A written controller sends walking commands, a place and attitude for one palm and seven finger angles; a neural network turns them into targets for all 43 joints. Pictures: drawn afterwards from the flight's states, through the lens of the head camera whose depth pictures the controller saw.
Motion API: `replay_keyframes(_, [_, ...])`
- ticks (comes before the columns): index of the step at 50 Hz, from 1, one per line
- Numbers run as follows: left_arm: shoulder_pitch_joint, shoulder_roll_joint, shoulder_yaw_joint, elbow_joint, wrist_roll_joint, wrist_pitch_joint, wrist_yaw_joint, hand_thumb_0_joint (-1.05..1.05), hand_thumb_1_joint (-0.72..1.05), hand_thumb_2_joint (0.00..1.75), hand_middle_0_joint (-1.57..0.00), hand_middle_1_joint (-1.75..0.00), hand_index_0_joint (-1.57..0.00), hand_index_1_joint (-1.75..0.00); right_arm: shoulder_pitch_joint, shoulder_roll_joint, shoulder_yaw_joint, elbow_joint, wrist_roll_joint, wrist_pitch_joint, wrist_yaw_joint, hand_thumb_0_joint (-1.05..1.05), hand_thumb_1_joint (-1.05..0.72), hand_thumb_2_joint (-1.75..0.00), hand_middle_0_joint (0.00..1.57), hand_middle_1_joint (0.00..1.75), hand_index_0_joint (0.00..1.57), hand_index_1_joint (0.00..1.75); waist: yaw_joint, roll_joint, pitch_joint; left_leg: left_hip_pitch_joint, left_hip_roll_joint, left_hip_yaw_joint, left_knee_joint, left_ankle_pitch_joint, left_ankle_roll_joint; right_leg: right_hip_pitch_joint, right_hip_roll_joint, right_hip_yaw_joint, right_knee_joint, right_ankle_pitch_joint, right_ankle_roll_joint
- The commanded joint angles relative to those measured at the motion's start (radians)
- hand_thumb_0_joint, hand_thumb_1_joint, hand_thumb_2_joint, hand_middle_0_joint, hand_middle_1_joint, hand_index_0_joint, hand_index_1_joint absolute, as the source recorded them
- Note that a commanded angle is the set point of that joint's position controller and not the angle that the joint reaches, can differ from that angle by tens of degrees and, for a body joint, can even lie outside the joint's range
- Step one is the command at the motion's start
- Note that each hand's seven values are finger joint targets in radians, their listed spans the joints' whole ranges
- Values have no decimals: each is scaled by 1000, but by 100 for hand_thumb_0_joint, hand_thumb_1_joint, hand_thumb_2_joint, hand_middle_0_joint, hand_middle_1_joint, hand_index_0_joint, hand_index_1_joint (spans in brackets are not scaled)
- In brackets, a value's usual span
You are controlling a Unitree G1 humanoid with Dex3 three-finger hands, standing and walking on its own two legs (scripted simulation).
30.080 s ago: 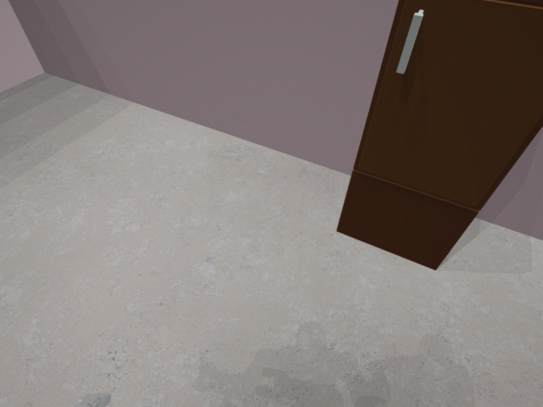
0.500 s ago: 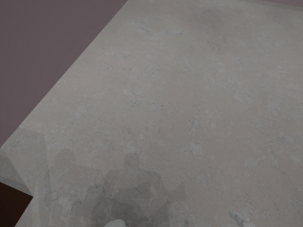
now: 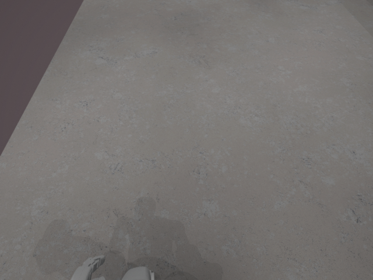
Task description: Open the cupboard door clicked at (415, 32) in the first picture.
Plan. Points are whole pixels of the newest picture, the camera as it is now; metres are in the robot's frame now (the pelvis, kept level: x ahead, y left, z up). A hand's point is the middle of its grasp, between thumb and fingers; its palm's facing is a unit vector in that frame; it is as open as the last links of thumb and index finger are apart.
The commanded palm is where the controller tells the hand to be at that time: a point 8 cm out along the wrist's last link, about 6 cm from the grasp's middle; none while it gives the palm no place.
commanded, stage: walk to a spot facing it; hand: left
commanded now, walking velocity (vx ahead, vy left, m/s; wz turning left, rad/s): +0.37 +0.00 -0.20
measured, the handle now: out of the picture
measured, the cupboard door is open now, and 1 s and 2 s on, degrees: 40 40 40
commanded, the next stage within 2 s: turn to face it in 0.46 s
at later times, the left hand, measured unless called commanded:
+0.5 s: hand (126, 190) +0.37 +0.18 -0.16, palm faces -0.17 -0.97 -0.17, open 7.4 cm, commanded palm none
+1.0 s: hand (154, 140) +0.56 +0.12 -0.19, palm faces -0.03 -0.98 -0.17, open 7.2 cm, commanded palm none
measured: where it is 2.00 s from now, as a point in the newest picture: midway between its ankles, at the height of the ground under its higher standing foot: (210, 192)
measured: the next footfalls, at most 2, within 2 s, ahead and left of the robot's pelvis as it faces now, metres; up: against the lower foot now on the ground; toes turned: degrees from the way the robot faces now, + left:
left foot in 0.20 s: +0.25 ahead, +0.15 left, +0.00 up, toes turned +4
right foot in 0.60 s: +0.42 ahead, -0.15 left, +0.00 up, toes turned -21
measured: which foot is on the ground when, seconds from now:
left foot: up 0.00-0.18, down 0.20-0.60, up 0.62-0.98, down 1.00-1.00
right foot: down 0.00-0.20, up 0.22-0.58, down 0.60-1.00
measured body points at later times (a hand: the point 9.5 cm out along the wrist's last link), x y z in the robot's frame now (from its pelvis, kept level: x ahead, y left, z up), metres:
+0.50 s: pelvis +0.26 +0.01 +0.01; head +0.30 +0.00 +0.45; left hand +0.38 +0.23 -0.14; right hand +0.21 -0.22 -0.15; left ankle +0.21 +0.14 -0.74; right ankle +0.31 -0.13 -0.70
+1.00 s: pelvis +0.47 -0.06 -0.01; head +0.50 -0.04 +0.43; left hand +0.56 +0.17 -0.17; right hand +0.50 -0.30 -0.16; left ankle +0.54 +0.03 -0.74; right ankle +0.39 -0.14 -0.73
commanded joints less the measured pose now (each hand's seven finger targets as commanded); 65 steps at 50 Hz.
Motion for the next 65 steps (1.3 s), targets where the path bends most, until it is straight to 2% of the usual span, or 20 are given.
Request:
replay_keyframes(1, [76,152,29,0,-1,-19,9,0,90,90,-20,-30,-20,-30,25,-29,-15,-70,-4,-27,7,0,-90,-90,20,30,20,30,16,-139,-100,-13,6,8,-241,106,-13,66,-223,175,-289,184,-132])
replay_keyframes(5, [130,149,38,38,-5,-23,2,0,90,90,-20,-30,-20,-30,-73,-27,-17,-99,-5,-47,17,0,-90,-90,20,30,20,30,49,-110,-58,27,-43,38,-461,197,-6,104,-211,191,-277,119,-119])
replay_keyframes(8, [117,143,33,49,-12,-18,2,0,90,90,-20,-30,-20,-30,19,-74,-30,-65,-8,-66,9,0,-90,-90,20,30,20,30,-9,-39,-74,267,-76,56,-620,269,12,25,-164,158,-141,100,-78])
replay_keyframes(9, [122,108,27,42,-12,-16,0,0,90,90,-20,-30,-20,-30,130,-134,-46,-34,-13,-74,-1,0,-90,-90,20,30,20,30,-54,83,-135,424,-4,-60,-672,190,51,-58,-106,128,68,115,-47])
replay_keyframes(10, [182,55,15,33,-20,-16,-6,0,90,90,-20,-30,-20,-30,241,-237,-70,-15,-36,-78,-10,0,-90,-90,20,30,20,30,-74,311,-232,597,239,-390,-769,64,158,-244,12,2,379,-142,0])
replay_keyframes(11, [131,57,3,0,-13,-20,-6,0,90,90,-20,-30,-20,-30,293,-255,-71,-14,-33,-66,-18,0,-90,-90,20,30,20,30,-92,302,-241,620,351,-558,-868,29,236,-347,34,63,627,-310,-3])
replay_keyframes(15, [37,50,15,-2,7,-3,-21,0,90,90,-20,-30,-20,-30,100,-113,-34,-55,-23,-82,-23,0,-90,-90,20,30,20,30,7,116,5,275,276,-315,-961,66,182,-415,-121,129,749,-54,24])
replay_keyframes(19, [54,7,1,2,7,21,-37,0,90,90,-20,-30,-20,-30,99,-106,-33,-34,-14,-93,-23,0,-90,-90,20,30,20,30,34,125,-87,339,187,2,-922,367,146,-308,-119,46,448,1,50])
replay_keyframes(26, [4,30,15,-27,7,22,-42,0,90,90,-20,-30,-20,-30,99,-136,-43,-26,-20,-59,-14,0,-90,-90,20,30,20,30,38,123,-42,348,201,136,-812,401,123,-151,-49,-68,134,51,26])
replay_keyframes(28, [177,74,30,25,11,10,-35,0,90,90,-20,-30,-20,-30,71,-138,-32,-32,-10,-54,-16,0,-90,-90,20,30,20,30,131,49,-117,285,142,190,-533,626,85,124,6,-88,32,93,-11])
replay_keyframes(29, [333,160,51,72,19,-8,-18,0,90,90,-20,-30,-20,-30,54,-97,-19,-43,7,-57,-9,0,-90,-90,20,30,20,30,199,-131,-222,74,47,230,-244,487,43,398,-152,133,-28,151,-76])
replay_keyframes(30, [431,268,74,97,5,-13,0,0,90,90,-20,-30,-20,-30,79,-34,-9,-69,24,-60,-9,0,-90,-90,20,30,20,30,204,-376,-328,-128,-113,153,82,-193,6,529,-442,550,-183,303,-200])
replay_keyframes(31, [366,245,66,87,-16,-9,18,0,90,90,-20,-30,-20,-30,58,-67,-14,-66,25,-47,-13,0,-90,-90,20,30,20,30,172,-264,-289,-155,-55,-21,165,-186,31,459,-447,500,-228,304,-214])
replay_keyframes(38, [102,73,-6,47,-8,-23,32,0,90,90,-20,-30,-20,-30,107,40,10,31,8,-3,-15,0,-90,-90,20,30,20,30,16,-105,-158,18,-20,-13,-165,38,7,130,-316,-19,-211,659,-88])
replay_keyframes(44, [113,97,12,48,-8,-2,36,0,90,90,-20,-30,-20,-30,-29,27,5,-26,6,9,0,0,-90,-90,20,30,20,30,49,-149,-91,-23,-54,64,-360,99,12,210,-329,-93,-145,695,-61])
replay_keyframes(48, [74,126,24,14,-12,15,37,0,90,90,-20,-30,-20,-30,68,-53,-17,-30,-9,7,5,0,-90,-90,20,30,20,30,-23,-51,-140,212,-76,41,-575,379,60,129,-304,-158,129,524,12])
replay_keyframes(50, [76,61,9,-48,-31,33,33,0,90,90,-20,-30,-20,-30,143,-226,-54,-45,-17,-2,-15,0,-90,-90,20,30,20,30,-50,367,-236,404,299,-544,-734,1002,325,-214,-61,-98,612,-455,121])
replay_keyframes(52, [-10,81,15,-97,-11,49,34,0,90,90,-20,-30,-20,-30,82,-226,-61,-67,-12,2,-30,0,-90,-90,20,30,20,30,-23,158,-173,295,279,-534,-780,620,329,-275,-90,69,723,-368,106])
replay_keyframes(57, [39,72,19,-58,-6,68,23,0,90,90,-20,-30,-20,-30,-50,-185,-50,-116,-10,-12,-37,0,-90,-90,20,30,20,30,43,109,-194,234,124,-318,-773,517,220,-232,-78,88,595,-174,130])
replay_keyframes(65, [86,85,17,-83,-9,64,26,0,90,90,-20,-30,-20,-30,-118,-220,-80,-151,-7,19,-18,0,-90,-90,20,30,20,30,52,171,-184,144,54,-352,-723,379,187,-4,4,27,134,-114,119])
